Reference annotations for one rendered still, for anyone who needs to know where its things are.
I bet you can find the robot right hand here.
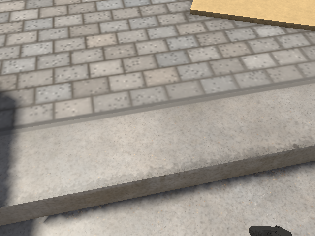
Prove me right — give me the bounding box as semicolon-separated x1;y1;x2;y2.
249;225;292;236

